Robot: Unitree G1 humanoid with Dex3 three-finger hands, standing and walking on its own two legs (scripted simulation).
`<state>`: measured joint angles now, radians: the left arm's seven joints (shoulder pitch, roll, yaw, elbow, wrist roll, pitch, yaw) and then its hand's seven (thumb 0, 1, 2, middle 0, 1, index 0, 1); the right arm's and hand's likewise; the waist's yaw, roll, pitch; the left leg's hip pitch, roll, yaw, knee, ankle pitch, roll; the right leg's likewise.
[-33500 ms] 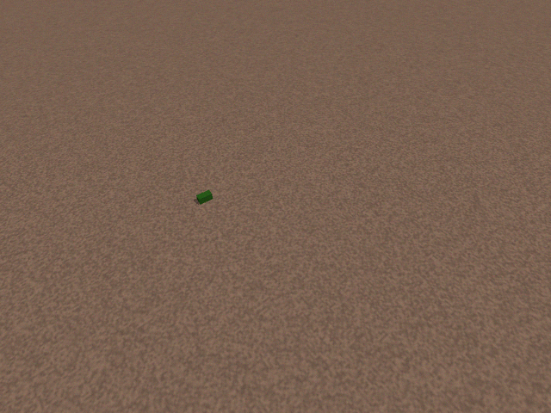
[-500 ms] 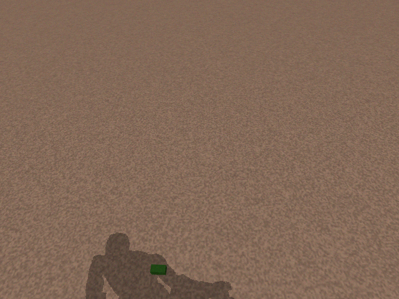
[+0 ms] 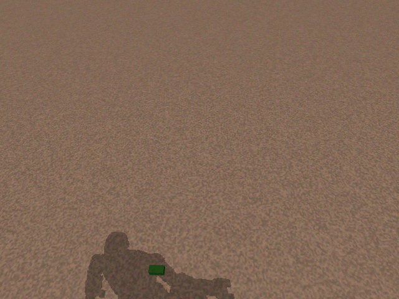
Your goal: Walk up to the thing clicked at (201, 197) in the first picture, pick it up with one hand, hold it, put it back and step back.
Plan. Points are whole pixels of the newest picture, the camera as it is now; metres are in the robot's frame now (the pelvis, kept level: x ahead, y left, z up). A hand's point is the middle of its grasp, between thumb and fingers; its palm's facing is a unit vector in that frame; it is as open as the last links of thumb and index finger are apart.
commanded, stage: stand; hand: left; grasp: from above
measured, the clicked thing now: (156, 270) +0.42 +0.25 -0.76
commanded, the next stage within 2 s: step back in 0.90 s
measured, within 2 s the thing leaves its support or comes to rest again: neither
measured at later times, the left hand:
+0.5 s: hand out of the picture +0.08 +0.24 -0.16, palm faces +0.00 -0.94 -0.33, open 7.4 cm
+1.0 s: hand out of the picture +0.08 +0.25 -0.16, palm faces +0.01 -0.94 -0.35, open 7.3 cm
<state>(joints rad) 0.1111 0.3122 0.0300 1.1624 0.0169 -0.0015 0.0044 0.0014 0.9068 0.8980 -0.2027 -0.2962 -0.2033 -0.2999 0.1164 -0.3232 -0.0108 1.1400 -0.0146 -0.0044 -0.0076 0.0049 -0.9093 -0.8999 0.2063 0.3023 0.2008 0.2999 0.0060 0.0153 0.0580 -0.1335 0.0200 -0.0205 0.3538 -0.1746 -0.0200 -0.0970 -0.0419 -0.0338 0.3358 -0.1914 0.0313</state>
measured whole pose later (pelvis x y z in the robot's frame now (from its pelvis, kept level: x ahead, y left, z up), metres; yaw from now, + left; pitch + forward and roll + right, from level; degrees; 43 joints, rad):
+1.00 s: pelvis -0.01 +0.00 +0.00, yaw +0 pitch -1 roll -1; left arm 0.10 0.34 0.05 1.09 -0.01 0.00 0.00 0.00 0.91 0.90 -0.20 -0.30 -0.20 -0.30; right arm 0.09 -0.36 -0.02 1.09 0.00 0.02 0.01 0.00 -0.91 -0.90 0.21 0.30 0.20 0.30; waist -0.01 0.01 0.10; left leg -0.21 0.03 -0.02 0.44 -0.20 -0.02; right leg -0.17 -0.03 -0.03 0.41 -0.21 0.02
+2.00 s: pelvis -0.24 +0.03 -0.03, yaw +0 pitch -2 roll +1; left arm 0.11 0.38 0.06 0.77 0.01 0.05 0.01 0.00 0.90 0.90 -0.20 -0.30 -0.21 -0.30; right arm 0.19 -0.39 -0.05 0.89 -0.02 0.03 -0.01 0.01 -0.91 -0.90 0.21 0.30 0.20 0.30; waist 0.00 -0.03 0.19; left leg -0.26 -0.07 -0.02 0.64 -0.34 0.03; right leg -0.40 -0.05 0.00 0.71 -0.28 0.00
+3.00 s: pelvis -0.58 +0.00 -0.03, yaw -4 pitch -1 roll +0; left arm 0.16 0.39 0.07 0.86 0.02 0.03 0.00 0.00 0.91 0.90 -0.20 -0.30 -0.20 -0.30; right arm 0.11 -0.39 -0.04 0.83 -0.03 0.04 -0.01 0.01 -0.90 -0.90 0.21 0.30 0.21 0.30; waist 0.02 0.01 0.15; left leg -0.43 0.06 0.01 0.68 -0.22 -0.01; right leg -0.23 0.03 0.05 0.67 -0.42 -0.01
